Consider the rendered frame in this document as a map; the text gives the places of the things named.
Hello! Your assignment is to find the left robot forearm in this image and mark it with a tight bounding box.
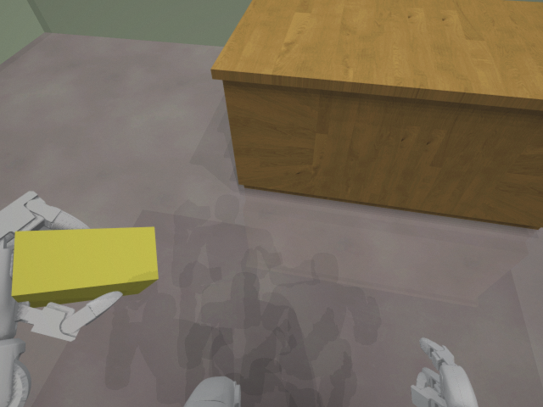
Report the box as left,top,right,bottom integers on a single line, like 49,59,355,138
0,338,31,407

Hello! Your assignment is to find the table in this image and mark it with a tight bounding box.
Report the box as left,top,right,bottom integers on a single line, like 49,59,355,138
210,0,543,230

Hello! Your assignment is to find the left robot thigh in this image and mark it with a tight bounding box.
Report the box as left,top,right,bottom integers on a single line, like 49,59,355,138
183,376,241,407

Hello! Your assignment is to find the sponge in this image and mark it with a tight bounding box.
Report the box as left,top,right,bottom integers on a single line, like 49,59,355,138
11,227,159,308

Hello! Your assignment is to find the right robot hand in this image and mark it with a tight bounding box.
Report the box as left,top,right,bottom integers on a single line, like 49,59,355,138
411,337,478,407

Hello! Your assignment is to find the left robot hand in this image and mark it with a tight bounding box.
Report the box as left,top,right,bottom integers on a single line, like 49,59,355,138
0,191,123,342

